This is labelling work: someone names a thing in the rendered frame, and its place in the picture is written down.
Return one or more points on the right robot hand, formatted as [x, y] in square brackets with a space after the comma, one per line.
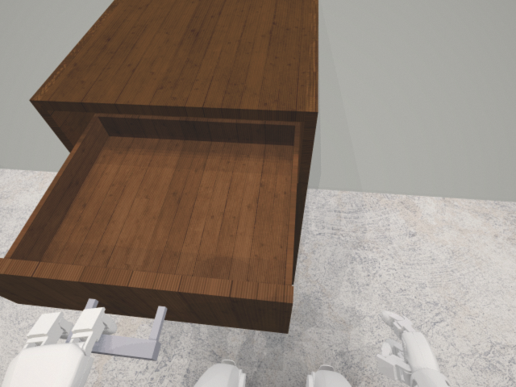
[398, 361]

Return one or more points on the left robot hand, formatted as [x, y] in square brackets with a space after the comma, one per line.
[45, 363]

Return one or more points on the handle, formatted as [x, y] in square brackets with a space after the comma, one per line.
[113, 345]

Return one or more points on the drawer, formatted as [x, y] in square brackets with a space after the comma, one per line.
[197, 215]

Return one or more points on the cabinet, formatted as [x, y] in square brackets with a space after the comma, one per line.
[209, 59]

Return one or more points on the left robot thigh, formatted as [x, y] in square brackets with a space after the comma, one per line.
[222, 375]

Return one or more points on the robot right shin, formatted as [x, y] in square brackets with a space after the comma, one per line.
[326, 367]

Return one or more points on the right robot forearm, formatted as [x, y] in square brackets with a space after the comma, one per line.
[428, 378]

